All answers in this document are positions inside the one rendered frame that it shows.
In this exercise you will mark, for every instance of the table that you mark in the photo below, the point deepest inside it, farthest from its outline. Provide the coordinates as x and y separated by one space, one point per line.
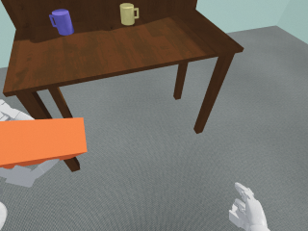
167 32

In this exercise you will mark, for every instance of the robot right hand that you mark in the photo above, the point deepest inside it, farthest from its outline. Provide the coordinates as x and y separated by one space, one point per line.
251 213

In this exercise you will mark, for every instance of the robot left hand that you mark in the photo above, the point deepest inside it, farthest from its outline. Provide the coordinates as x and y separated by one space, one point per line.
19 175

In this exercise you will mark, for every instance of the sponge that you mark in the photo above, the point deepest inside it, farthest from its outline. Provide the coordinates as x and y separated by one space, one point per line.
34 141

